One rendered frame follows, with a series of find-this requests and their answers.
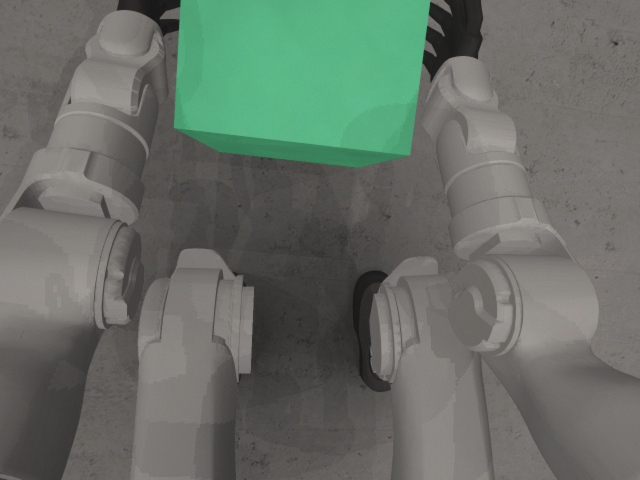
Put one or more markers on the carton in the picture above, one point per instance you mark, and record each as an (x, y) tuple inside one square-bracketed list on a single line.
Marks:
[(322, 81)]

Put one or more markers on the robot right foot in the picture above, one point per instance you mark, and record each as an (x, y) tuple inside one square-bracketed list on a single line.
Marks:
[(366, 286)]

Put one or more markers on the robot right upper arm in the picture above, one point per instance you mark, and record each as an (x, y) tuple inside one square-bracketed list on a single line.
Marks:
[(532, 318)]

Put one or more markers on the left robot hand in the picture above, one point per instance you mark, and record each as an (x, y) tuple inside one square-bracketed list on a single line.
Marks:
[(154, 9)]

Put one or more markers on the right robot thigh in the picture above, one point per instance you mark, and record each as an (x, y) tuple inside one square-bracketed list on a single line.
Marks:
[(440, 418)]

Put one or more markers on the robot left forearm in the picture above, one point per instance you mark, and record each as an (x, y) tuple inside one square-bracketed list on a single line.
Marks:
[(102, 135)]

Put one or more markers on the robot left upper arm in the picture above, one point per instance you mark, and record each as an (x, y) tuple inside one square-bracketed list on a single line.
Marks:
[(64, 279)]

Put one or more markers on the right robot hand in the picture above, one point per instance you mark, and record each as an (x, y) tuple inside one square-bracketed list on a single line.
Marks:
[(461, 30)]

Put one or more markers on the robot right forearm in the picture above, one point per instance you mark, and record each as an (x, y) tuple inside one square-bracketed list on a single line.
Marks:
[(475, 149)]

